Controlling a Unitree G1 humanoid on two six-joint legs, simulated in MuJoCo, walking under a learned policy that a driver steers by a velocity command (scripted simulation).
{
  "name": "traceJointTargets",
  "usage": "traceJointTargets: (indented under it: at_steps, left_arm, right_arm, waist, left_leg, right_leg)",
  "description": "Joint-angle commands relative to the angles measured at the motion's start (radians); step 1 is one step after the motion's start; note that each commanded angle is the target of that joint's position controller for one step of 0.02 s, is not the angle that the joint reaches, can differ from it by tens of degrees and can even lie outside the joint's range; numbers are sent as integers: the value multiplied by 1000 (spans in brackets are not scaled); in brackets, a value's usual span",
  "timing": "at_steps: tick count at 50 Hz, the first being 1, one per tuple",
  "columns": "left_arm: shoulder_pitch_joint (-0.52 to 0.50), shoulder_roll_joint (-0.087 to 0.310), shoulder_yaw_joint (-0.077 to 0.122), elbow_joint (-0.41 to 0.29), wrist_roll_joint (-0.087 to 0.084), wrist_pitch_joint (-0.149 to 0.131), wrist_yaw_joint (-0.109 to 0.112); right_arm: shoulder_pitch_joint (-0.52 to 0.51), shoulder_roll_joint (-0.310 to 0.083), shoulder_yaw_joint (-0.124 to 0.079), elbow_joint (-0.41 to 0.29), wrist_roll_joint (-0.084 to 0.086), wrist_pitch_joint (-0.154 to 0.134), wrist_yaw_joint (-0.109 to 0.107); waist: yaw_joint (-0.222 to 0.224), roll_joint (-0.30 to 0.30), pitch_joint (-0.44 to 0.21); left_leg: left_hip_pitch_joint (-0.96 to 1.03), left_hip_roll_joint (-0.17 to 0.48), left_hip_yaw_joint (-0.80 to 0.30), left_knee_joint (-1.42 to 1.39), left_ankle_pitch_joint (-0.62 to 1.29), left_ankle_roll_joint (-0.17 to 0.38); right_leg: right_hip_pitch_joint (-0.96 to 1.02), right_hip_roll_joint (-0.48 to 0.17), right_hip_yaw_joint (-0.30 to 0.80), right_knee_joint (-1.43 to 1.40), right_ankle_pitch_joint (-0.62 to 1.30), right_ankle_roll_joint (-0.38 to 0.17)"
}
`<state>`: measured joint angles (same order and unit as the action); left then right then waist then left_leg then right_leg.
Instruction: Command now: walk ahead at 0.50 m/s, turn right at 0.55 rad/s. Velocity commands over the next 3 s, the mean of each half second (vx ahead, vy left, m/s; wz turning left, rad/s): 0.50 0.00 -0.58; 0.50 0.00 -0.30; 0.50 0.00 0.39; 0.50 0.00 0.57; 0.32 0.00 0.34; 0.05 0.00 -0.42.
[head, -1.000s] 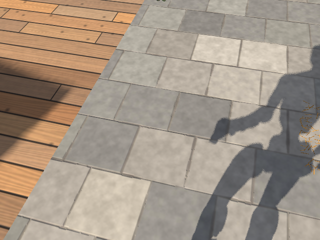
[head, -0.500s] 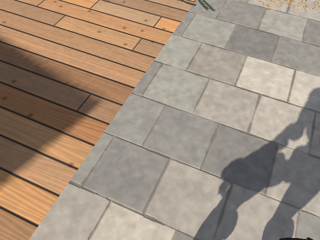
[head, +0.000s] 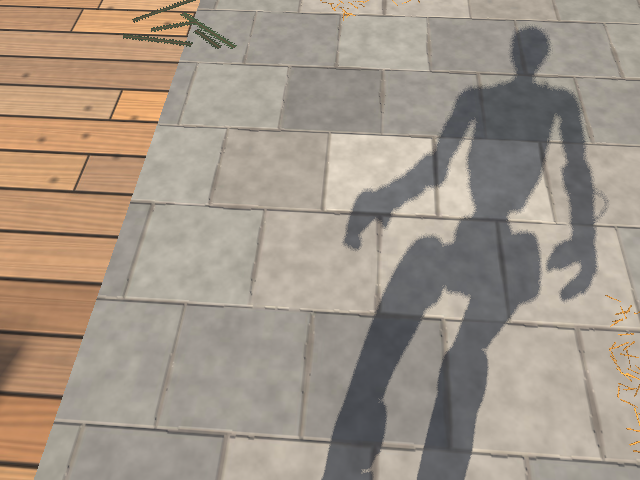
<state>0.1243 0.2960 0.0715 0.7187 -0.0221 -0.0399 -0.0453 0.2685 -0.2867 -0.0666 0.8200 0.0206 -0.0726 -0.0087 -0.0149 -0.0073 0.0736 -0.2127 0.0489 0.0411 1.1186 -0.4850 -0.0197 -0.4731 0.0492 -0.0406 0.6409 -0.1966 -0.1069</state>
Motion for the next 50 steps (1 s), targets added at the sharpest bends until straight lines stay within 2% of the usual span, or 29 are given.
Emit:
traceJointTargets:
  at_steps: [1,2,3,5,8,11,16,18,19,20,21,22,23,24,25,26,28,32,36,40,42,43,44,45,46,47,48,49,50]
  left_arm:
    - [165,148,42,-26,0,-24,10]
    - [114,115,32,-42,8,-25,15]
    - [91,105,27,-58,17,-25,20]
    - [92,120,32,-63,14,-29,30]
    - [135,154,42,-51,7,-27,49]
    - [173,157,43,-41,1,-17,59]
    - [231,150,45,-20,-5,-3,66]
    - [213,149,47,-26,-1,3,68]
    - [201,128,40,-32,2,5,67]
    - [199,76,20,-45,9,2,62]
    - [301,9,0,-67,5,-4,63]
    - [352,46,-3,-83,-18,-11,63]
    - [289,140,19,-66,-23,-8,64]
    - [202,160,27,-79,-12,-1,63]
    - [163,148,28,-89,0,1,62]
    - [150,133,31,-95,3,5,57]
    - [163,90,25,-99,-8,15,49]
    - [103,42,8,-130,3,17,47]
    - [-7,18,-10,-149,7,-5,24]
    - [-124,20,-17,-189,1,-16,4]
    - [-130,43,-9,-200,3,-18,0]
    - [-92,63,1,-193,8,-18,0]
    - [16,92,19,-162,13,-18,4]
    - [169,142,46,-111,15,-14,13]
    - [333,227,68,-83,29,-6,32]
    - [332,266,65,-84,27,-8,32]
    - [313,170,42,-87,25,-15,30]
    - [255,144,30,-81,22,-21,30]
    - [194,115,22,-76,21,-27,28]
  right_arm:
    - [-98,-122,-16,-136,3,-75,4]
    - [-84,-134,-25,-127,-18,-68,-2]
    - [-69,-135,-29,-123,-25,-55,0]
    - [-58,-108,-25,-124,-34,-34,0]
    - [-156,-74,-11,-156,-37,-22,-2]
    - [-266,-52,2,-181,-28,-30,9]
    - [-320,-103,-12,-203,-10,-51,32]
    - [-260,-125,-24,-190,-9,-61,33]
    - [-176,-140,-35,-166,-13,-65,29]
    - [-56,-178,-49,-150,-30,-71,22]
    - [69,-261,-68,-136,-49,-66,15]
    - [111,-250,-69,-105,-29,-53,26]
    - [54,-157,-45,-126,-18,-49,25]
    - [6,-121,-33,-132,-20,-39,20]
    - [-36,-100,-24,-129,-27,-34,19]
    - [-60,-79,-16,-122,-31,-33,16]
    - [-66,-75,-16,-107,-30,-40,14]
    - [-27,-120,-29,-64,-27,-49,17]
    - [-12,-146,-30,-35,-11,-36,18]
    - [73,-181,-35,17,7,-15,18]
    - [84,-197,-38,36,14,-1,16]
    - [77,-208,-40,41,17,4,14]
    - [61,-212,-38,45,21,10,10]
    - [68,-189,-26,45,14,11,6]
    - [82,-116,2,14,-13,3,7]
    - [170,-29,34,9,-16,-17,18]
    - [87,-140,2,14,17,-28,24]
    - [13,-158,-5,-16,35,-34,27]
    - [-16,-142,-4,-16,24,-33,22]
  waist:
    - [73,6,-170]
    - [35,-12,-138]
    - [12,-30,-127]
    - [-4,-29,-119]
    - [23,-35,-82]
    - [70,-71,-70]
    - [81,-93,-69]
    - [41,-123,-77]
    - [-4,-122,-111]
    - [-62,-74,-219]
    - [-52,145,-372]
    - [-35,357,-402]
    - [-57,208,-261]
    - [-61,132,-165]
    - [-43,93,-103]
    - [-23,105,-72]
    - [-4,134,-62]
    - [-9,77,-52]
    - [-38,63,-28]
    - [-70,68,3]
    - [-49,87,-3]
    - [-15,102,-33]
    - [56,102,-101]
    - [126,88,-197]
    - [174,-53,-343]
    - [106,-249,-473]
    - [148,-135,-402]
    - [128,-121,-252]
    - [92,-68,-186]
  left_leg:
    - [-555,35,-129,135,92,34]
    - [-478,62,-132,61,138,26]
    - [-420,71,-133,31,165,16]
    - [-384,65,-112,-49,199,-15]
    - [-390,37,-93,-254,359,-53]
    - [-316,-13,-87,-482,539,-59]
    - [-264,-40,-130,-623,517,-29]
    - [-193,-42,-124,-643,434,4]
    - [-76,-45,-105,-682,433,30]
    - [140,48,-180,-666,405,81]
    - [494,274,-519,-694,272,202]
    - [573,389,-873,-806,-14,287]
    - [463,351,-775,-840,-135,248]
    - [340,308,-608,-842,-40,207]
    - [228,262,-487,-862,93,192]
    - [158,228,-398,-884,191,182]
    - [95,198,-281,-927,291,181]
    - [108,209,-168,-971,456,225]
    - [120,172,-44,-980,535,206]
    - [205,212,-34,-961,567,196]
    - [266,236,-30,-911,690,182]
    - [280,233,-15,-848,844,169]
    - [260,208,25,-718,997,146]
    - [161,163,64,-530,1001,114]
    - [-140,90,82,-184,654,65]
    - [-409,-68,-42,96,-102,32]
    - [-506,-23,-156,187,-98,43]
    - [-550,18,-134,172,-9,52]
    - [-521,57,-120,117,78,49]
  right_leg:
    - [563,-287,541,-360,10,-209]
    - [449,-255,465,-374,108,-193]
    - [378,-232,434,-395,163,-190]
    - [300,-210,376,-416,261,-196]
    - [238,-166,303,-423,283,-168]
    - [207,-126,280,-406,167,-121]
    - [308,-181,412,-305,69,-95]
    - [333,-193,458,-239,99,-76]
    - [319,-159,447,-167,138,-53]
    - [251,-102,391,32,115,-19]
    - [-25,32,256,367,-171,53]
    - [-263,23,214,581,-416,77]
    - [-329,-38,235,666,-330,86]
    - [-325,-72,194,670,-249,90]
    - [-294,-101,182,631,-188,94]
    - [-261,-130,182,585,-148,94]
    - [-209,-154,157,542,-112,97]
    - [-248,-156,157,384,-9,114]
    - [-184,-138,93,115,175,106]
    - [-152,-118,43,-29,161,82]
    - [-119,-97,26,-75,84,53]
    - [-42,-71,6,-99,57,33]
    - [127,-39,-22,-146,91,6]
    - [374,-30,-17,-146,130,-22]
    - [729,-256,269,-118,133,-106]
    - [893,-461,711,-251,-3,-234]
    - [827,-440,672,-294,-62,-197]
    - [691,-404,501,-315,6,-158]
    - [567,-357,398,-345,64,-130]
